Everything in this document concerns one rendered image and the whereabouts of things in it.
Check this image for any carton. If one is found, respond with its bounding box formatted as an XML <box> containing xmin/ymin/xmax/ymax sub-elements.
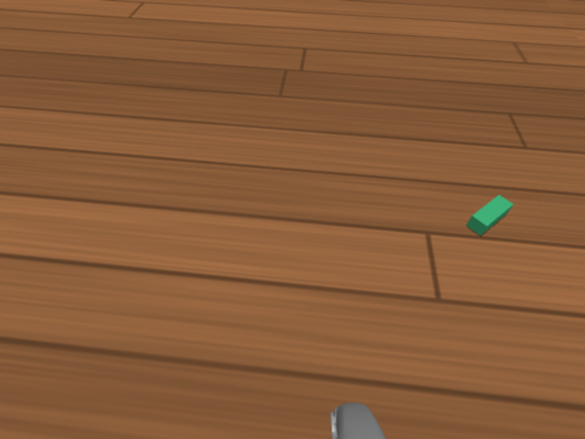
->
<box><xmin>466</xmin><ymin>195</ymin><xmax>514</xmax><ymax>236</ymax></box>

